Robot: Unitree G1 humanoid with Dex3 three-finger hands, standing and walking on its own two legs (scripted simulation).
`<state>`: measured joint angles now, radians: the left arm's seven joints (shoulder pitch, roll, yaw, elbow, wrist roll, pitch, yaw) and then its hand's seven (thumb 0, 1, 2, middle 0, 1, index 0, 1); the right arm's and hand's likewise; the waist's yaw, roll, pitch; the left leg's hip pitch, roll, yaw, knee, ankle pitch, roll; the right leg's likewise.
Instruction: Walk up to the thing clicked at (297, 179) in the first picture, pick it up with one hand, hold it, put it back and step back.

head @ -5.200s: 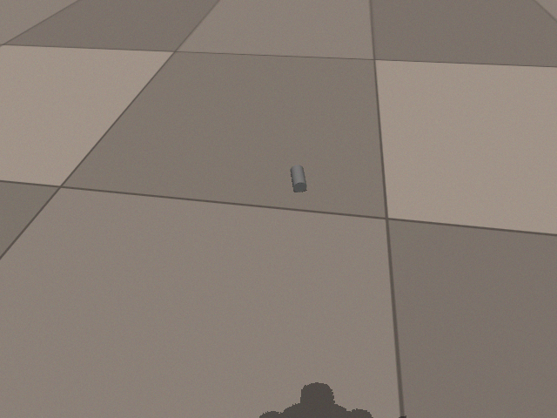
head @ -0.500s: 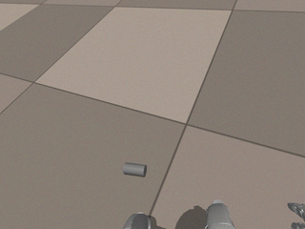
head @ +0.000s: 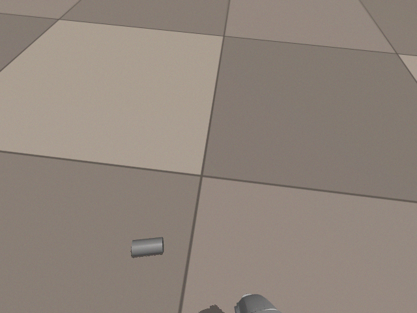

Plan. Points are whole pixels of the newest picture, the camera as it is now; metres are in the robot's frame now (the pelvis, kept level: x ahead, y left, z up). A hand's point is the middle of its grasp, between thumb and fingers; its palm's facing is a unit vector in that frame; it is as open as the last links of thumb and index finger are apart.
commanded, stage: walk up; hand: left
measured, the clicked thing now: (148, 246) +0.51 +0.24 -0.73
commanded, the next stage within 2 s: stand in 1.82 s
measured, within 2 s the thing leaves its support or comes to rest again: neither
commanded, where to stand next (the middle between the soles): +0.13 -0.05 m, yaw +0 degrees
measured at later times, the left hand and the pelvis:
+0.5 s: hand out of the picture +0.14 +0.19 -0.13, palm faces -0.10 -0.90 -0.41, open 7.4 cm; pelvis +0.02 -0.06 +0.00, yaw -6 degrees
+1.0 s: hand (126, 306) +0.18 +0.18 -0.15, palm faces -0.02 -0.94 -0.33, open 7.4 cm; pelvis +0.06 -0.06 +0.00, yaw -2 degrees
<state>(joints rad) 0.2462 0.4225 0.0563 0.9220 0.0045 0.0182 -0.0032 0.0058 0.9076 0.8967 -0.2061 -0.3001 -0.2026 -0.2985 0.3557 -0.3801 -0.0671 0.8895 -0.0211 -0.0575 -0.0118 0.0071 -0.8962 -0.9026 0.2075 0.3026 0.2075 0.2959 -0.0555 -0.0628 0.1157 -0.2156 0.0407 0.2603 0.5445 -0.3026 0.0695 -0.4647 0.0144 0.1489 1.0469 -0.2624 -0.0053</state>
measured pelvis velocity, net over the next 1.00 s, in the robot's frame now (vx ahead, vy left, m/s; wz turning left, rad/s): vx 0.06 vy -0.06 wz -0.03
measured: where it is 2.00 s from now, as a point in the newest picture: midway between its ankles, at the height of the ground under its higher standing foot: outside the picture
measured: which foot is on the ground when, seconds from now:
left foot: down 0.00-0.34, up 0.36-0.64, down 0.66-1.00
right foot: up 0.00-0.30, down 0.32-1.00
